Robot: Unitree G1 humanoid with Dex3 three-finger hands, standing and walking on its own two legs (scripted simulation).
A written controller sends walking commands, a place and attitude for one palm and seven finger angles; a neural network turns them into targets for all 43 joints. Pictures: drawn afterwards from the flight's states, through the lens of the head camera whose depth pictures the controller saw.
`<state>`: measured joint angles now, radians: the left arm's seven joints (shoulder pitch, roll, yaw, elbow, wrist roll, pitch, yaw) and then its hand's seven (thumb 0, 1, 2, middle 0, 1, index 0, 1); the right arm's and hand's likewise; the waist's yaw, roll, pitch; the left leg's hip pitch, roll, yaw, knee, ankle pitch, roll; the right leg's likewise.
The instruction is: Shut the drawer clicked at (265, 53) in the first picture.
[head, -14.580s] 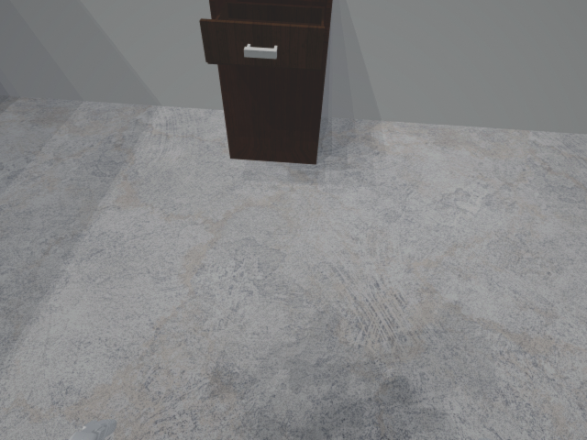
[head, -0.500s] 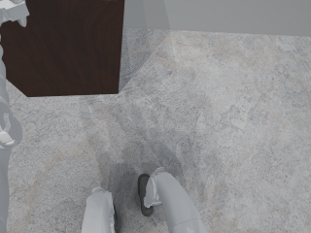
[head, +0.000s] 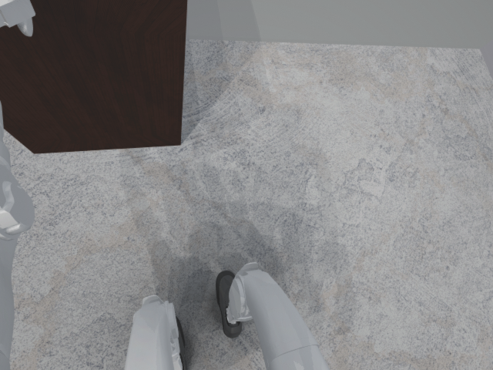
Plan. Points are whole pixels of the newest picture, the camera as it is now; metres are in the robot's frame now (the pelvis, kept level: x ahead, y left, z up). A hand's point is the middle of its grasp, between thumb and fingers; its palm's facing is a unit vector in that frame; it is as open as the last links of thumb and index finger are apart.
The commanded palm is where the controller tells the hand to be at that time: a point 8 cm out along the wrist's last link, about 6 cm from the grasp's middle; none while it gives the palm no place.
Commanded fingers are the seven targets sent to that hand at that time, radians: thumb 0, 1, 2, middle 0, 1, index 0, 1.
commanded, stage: pull the fist back off the drawer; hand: left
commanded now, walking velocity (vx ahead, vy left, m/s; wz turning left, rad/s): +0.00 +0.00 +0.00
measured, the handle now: out of the picture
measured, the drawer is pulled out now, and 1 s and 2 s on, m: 0.00 0.00 0.00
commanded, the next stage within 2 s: draw the hand back to the body in 0.26 s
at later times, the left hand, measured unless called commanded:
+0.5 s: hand (9, 13) +0.57 +0.19 +0.08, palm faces -0.04 -1.00 -0.06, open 3.3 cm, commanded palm +0.52 +0.22 +0.10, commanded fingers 0.00 0.90 0.90 -1.40 -1.60 -1.40 -1.60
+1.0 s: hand out of the picture +0.41 +0.21 +0.18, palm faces +0.10 -0.97 -0.22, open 3.3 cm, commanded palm +0.37 +0.26 +0.20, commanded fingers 0.00 0.90 0.90 -1.40 -1.60 -1.40 -1.60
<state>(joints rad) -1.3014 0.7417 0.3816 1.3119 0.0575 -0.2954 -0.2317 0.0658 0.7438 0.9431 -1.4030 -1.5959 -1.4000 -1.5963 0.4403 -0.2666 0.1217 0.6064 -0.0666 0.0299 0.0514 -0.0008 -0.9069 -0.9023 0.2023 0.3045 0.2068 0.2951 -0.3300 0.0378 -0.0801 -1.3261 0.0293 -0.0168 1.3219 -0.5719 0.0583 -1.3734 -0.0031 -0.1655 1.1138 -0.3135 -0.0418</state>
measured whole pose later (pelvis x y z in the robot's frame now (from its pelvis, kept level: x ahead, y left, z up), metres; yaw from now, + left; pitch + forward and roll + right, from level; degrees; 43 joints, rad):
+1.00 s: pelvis +0.09 +0.01 +0.11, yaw +2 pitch +10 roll -2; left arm -0.08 0.31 0.16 0.19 -0.10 -0.14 -0.06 0.01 0.90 0.90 -1.40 -1.60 -1.40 -1.60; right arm 0.23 -0.25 0.02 0.52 0.04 0.02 -0.02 0.01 -0.91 -0.90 0.20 0.30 0.20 0.29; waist -0.01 0.05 -0.08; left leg -0.40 -0.02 0.01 0.70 -0.47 0.05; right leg -0.53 0.00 -0.08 0.65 -0.30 -0.01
